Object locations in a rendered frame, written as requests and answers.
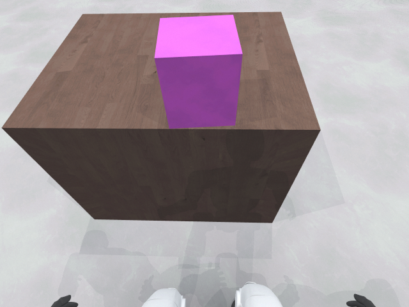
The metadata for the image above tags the robot thigh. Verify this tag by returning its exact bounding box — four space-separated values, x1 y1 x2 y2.
142 288 186 307
235 283 282 307

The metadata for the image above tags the right robot thigh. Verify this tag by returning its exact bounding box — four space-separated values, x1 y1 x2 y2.
235 283 282 307

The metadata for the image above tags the right robot hand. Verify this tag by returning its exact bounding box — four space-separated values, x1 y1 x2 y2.
346 294 376 307

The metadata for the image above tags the pedestal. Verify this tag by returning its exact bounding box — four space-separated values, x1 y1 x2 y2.
2 12 321 223

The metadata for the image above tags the left robot thigh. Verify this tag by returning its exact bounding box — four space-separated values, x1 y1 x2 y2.
142 288 186 307

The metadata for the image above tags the carton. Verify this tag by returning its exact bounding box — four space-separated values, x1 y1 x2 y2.
155 15 243 129

